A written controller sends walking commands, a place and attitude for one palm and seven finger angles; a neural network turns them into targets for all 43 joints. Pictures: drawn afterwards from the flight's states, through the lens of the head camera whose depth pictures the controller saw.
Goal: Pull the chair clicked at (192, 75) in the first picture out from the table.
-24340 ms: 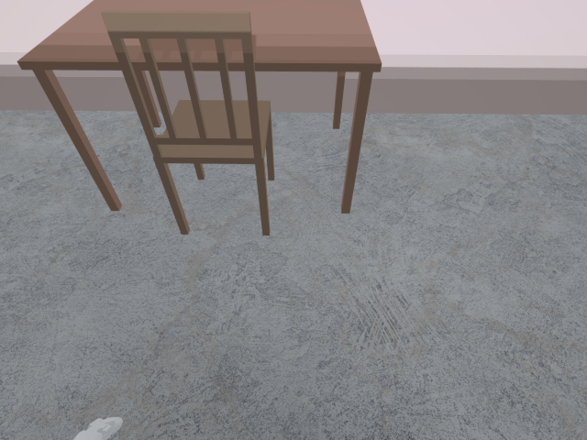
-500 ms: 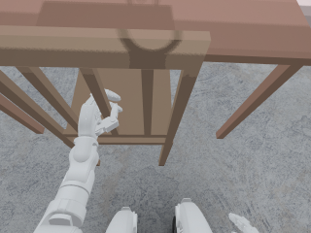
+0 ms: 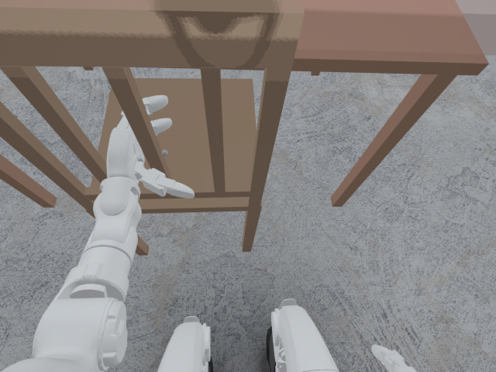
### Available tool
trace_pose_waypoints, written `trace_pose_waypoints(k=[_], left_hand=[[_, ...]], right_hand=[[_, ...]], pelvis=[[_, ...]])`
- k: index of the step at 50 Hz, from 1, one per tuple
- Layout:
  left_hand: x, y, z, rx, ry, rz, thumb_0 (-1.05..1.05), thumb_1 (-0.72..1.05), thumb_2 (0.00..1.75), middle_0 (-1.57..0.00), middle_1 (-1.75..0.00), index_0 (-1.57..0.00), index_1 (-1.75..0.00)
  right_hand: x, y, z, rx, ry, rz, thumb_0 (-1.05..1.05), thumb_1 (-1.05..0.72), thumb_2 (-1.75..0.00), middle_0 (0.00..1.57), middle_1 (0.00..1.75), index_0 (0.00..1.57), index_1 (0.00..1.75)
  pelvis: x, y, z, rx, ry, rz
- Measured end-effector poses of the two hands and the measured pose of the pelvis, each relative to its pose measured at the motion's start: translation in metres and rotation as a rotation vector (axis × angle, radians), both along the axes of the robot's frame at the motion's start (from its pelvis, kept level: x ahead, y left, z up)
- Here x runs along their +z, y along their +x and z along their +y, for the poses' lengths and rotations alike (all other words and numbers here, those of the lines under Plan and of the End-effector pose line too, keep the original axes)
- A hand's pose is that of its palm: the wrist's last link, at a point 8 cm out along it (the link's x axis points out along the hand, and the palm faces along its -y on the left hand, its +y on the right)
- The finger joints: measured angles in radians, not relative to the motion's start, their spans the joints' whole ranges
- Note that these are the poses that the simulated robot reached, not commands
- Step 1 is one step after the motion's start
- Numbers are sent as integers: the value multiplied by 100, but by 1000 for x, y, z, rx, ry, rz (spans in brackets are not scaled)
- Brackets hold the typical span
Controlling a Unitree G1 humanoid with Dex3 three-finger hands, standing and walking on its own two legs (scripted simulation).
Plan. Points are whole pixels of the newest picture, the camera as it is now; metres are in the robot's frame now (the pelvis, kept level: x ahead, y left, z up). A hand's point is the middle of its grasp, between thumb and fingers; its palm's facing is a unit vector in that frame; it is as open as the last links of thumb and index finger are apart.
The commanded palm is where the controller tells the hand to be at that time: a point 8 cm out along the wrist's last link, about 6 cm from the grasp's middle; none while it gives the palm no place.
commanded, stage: open the thumb and straighten the fingers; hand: left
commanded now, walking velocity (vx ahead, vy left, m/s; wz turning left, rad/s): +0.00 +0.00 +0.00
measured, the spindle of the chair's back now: (149, 144) +0.47 +0.14 +0.03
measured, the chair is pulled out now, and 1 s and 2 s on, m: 0.04 0.04 0.04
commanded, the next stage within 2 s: draw the fingers out of the gap in 0.20 s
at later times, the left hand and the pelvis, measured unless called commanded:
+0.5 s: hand (164, 150) +0.46 +0.11 +0.03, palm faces -0.06 -1.00 -0.04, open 17.5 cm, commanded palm +0.41 +0.16 +0.03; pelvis +0.01 +0.01 +0.01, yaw -1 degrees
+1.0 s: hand (160, 212) +0.35 +0.11 +0.03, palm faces -0.09 -1.00 -0.03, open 17.5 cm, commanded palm +0.33 +0.17 +0.03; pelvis +0.02 +0.00 +0.02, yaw +0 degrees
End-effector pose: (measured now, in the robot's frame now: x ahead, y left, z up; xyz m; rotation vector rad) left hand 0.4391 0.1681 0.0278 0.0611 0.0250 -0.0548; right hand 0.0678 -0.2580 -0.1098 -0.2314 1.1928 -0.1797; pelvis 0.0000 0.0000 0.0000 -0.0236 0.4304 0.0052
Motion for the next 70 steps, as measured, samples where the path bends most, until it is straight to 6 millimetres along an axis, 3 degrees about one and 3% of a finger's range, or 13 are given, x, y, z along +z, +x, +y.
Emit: trace_pose_waypoints(k=[9,17,21,25,34,40,46,62,70], left_hand=[[6,8,-1,9,-10,1,-1,-54,20,-8,-25,-8,-25],[3,13,-2,7,-7,4,-1,-55,20,-2,-5,-2,-5],[8,13,-2,7,-15,-14,-1,-55,20,-1,-2,-1,-2],[8,0,-2,-4,-20,4,-1,-55,20,0,-1,0,-1],[1,-52,5,1,-24,22,-1,-55,20,0,0,0,0],[1,-70,4,-25,-25,-5,-1,-55,20,0,0,0,0],[6,-87,0,-44,-28,3,-1,-55,20,0,0,0,0],[7,-145,2,-27,-33,9,-1,-55,20,0,0,0,0],[1,-134,2,-32,-13,-28,-1,-55,21,-1,-1,-1,-2]], right_hand=[[1,-35,0,-29,-6,55,0,-91,-90,20,30,21,30],[1,-38,4,-31,-3,69,0,-91,-90,20,30,21,30],[3,-31,7,-39,10,60,0,-91,-90,20,30,21,30],[7,-17,12,-39,33,36,0,-91,-90,20,30,21,30],[22,39,18,23,47,-81,0,-91,-90,20,30,21,30],[25,77,18,76,28,-161,0,-91,-90,20,30,21,30],[28,100,23,96,47,-223,0,-91,-90,20,30,20,30],[31,112,26,134,61,-303,1,-91,-90,20,30,21,30],[20,107,18,151,33,-317,1,-91,-90,20,30,21,30]], pelvis=[[1,-7,2,-9,3,2],[0,-5,5,-11,1,11],[4,0,7,-19,2,9],[10,7,8,-26,4,2],[19,19,8,-15,1,-29],[16,20,7,4,-5,-39],[17,21,6,6,-3,-49],[12,17,-2,18,0,-71],[0,6,-5,25,-1,-63]])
